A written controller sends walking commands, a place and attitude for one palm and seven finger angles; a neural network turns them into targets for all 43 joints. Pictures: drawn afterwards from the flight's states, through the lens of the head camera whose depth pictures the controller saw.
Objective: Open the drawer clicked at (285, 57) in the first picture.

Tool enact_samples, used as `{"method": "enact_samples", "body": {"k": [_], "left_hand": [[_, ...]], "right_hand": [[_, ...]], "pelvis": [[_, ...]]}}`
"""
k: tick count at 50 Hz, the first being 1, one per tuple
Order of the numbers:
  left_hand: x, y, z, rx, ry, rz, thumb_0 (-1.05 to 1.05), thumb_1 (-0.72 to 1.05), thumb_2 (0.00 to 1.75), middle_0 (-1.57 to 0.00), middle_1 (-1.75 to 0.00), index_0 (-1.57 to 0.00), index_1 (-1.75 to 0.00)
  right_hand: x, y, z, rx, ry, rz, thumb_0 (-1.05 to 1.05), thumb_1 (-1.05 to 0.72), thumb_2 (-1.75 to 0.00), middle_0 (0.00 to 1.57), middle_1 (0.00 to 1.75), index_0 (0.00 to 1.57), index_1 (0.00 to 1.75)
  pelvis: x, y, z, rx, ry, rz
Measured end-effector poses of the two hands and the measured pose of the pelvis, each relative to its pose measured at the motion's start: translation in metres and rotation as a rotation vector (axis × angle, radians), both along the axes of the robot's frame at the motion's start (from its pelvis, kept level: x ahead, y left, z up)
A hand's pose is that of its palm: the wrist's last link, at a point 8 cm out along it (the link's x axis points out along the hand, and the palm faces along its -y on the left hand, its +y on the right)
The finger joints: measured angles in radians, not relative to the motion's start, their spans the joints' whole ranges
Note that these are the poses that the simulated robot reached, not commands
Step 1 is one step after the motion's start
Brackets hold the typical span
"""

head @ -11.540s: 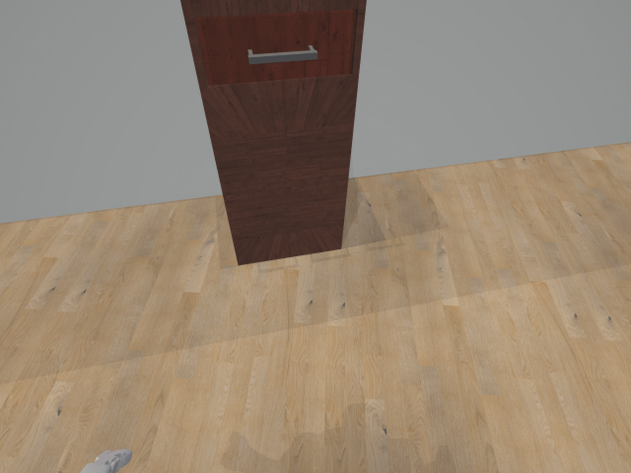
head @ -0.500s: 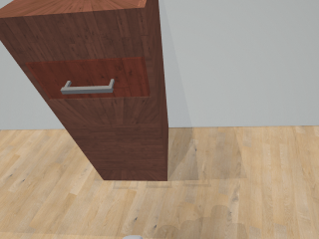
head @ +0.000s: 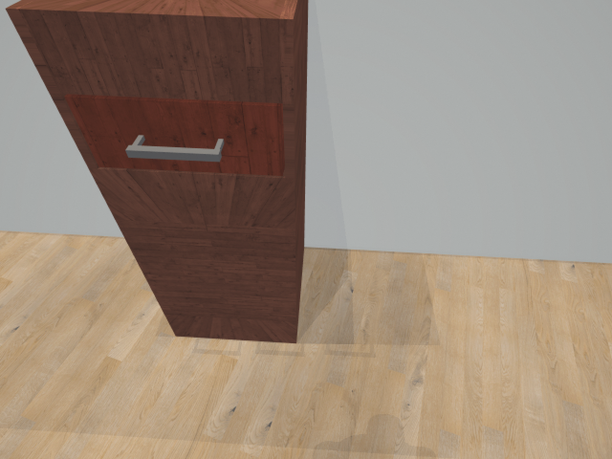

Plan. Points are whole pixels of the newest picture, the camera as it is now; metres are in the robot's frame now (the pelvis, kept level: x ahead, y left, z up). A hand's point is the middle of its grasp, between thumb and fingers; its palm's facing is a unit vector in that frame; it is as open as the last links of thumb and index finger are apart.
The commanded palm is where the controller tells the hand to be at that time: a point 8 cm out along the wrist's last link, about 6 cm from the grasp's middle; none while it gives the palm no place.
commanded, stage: come to a stop and stand still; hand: left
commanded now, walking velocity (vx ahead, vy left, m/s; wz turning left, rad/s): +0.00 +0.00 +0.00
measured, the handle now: (177, 147) +0.62 +0.29 +0.07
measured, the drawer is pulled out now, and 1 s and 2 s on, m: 0.00 0.00 0.00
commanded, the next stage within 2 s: look again from close up in 1.22 s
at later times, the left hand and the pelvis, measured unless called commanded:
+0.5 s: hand out of the picture -0.02 +0.18 -0.18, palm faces +0.06 -0.99 -0.14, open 7.4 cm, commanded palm none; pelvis +0.00 +0.03 +0.00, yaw -1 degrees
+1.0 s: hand out of the picture +0.05 +0.22 -0.18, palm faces +0.03 -0.98 -0.19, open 7.4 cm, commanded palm none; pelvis +0.05 +0.05 +0.00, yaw -1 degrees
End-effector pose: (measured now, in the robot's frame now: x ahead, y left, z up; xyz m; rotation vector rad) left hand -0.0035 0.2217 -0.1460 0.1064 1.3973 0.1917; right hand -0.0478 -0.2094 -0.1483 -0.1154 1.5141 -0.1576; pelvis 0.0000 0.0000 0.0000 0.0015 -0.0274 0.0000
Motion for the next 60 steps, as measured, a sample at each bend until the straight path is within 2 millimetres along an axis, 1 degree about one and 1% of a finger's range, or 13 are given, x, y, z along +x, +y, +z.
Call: {"method": "enact_samples", "body": {"k": [4,8,11,14,18,24,33,40,46,53,60], "left_hand": [[-0.015,0.000,-0.001,-0.014,0.030,0.002,0.01,0.91,0.90,-0.20,-0.30,-0.20,-0.30],[-0.025,0.000,-0.002,-0.025,0.043,0.005,0.01,0.91,0.90,-0.20,-0.30,-0.20,-0.30],[-0.029,0.001,-0.002,-0.030,0.049,0.007,0.01,0.91,0.90,-0.20,-0.30,-0.20,-0.30],[-0.031,0.001,-0.003,-0.034,0.052,0.008,0.01,0.91,0.90,-0.20,-0.30,-0.20,-0.30],[-0.031,0.003,-0.004,-0.039,0.056,0.005,0.01,0.91,0.90,-0.20,-0.30,-0.20,-0.30],[-0.026,0.005,-0.004,-0.047,0.064,0.001,0.01,0.91,0.90,-0.20,-0.30,-0.20,-0.30],[-0.007,0.013,-0.003,-0.047,0.067,-0.010,0.01,0.91,0.90,-0.20,-0.30,-0.20,-0.30],[0.015,0.027,-0.002,-0.027,0.052,-0.021,0.01,0.91,0.90,-0.20,-0.30,-0.20,-0.30],[0.034,0.039,-0.002,-0.010,0.034,-0.031,0.01,0.91,0.90,-0.20,-0.30,-0.20,-0.30],[0.056,0.052,0.000,0.006,0.003,-0.042,0.01,0.91,0.90,-0.20,-0.30,-0.20,-0.30],[0.077,0.063,0.002,0.023,-0.039,-0.055,0.01,0.91,0.90,-0.20,-0.30,-0.20,-0.30]], "right_hand": [[-0.026,0.010,0.003,0.009,0.043,-0.018,0.00,-0.91,-0.90,0.20,0.30,0.20,0.30],[-0.044,0.021,0.004,0.019,0.075,-0.028,0.00,-0.91,-0.90,0.20,0.30,0.20,0.30],[-0.049,0.028,0.003,0.027,0.083,-0.035,0.00,-0.91,-0.90,0.20,0.30,0.20,0.30],[-0.048,0.035,0.002,0.033,0.077,-0.038,0.00,-0.91,-0.90,0.20,0.30,0.20,0.30],[-0.039,0.043,0.001,0.039,0.053,-0.038,0.00,-0.91,-0.90,0.20,0.30,0.20,0.30],[-0.017,0.051,-0.001,0.043,0.015,-0.032,0.00,-0.91,-0.90,0.20,0.30,0.20,0.30],[0.020,0.055,-0.001,0.032,-0.032,-0.018,0.00,-0.91,-0.90,0.20,0.30,0.20,0.30],[0.049,0.052,0.000,0.009,-0.063,0.000,0.00,-0.91,-0.90,0.20,0.30,0.20,0.30],[0.069,0.047,0.001,-0.014,-0.080,0.016,0.00,-0.91,-0.90,0.20,0.30,0.20,0.30],[0.086,0.041,0.002,-0.040,-0.091,0.030,0.00,-0.91,-0.90,0.20,0.30,0.20,0.30],[0.097,0.034,0.004,-0.063,-0.109,0.040,0.00,-0.91,-0.90,0.20,0.30,0.20,0.30]], "pelvis": [[-0.006,0.005,0.001,0.002,0.011,-0.003],[-0.009,0.010,0.000,0.006,0.015,-0.004],[-0.009,0.014,0.000,0.009,0.014,-0.006],[-0.008,0.018,-0.001,0.008,0.017,-0.007],[-0.005,0.022,-0.001,0.008,0.022,-0.011],[0.002,0.029,-0.001,0.006,0.033,-0.015],[0.021,0.038,0.000,-0.001,0.035,-0.016],[0.036,0.043,0.000,-0.007,0.027,-0.013],[0.045,0.047,0.000,-0.010,0.026,-0.012],[0.053,0.052,0.000,-0.012,0.023,-0.009],[0.055,0.055,0.000,-0.013,0.015,-0.007]]}}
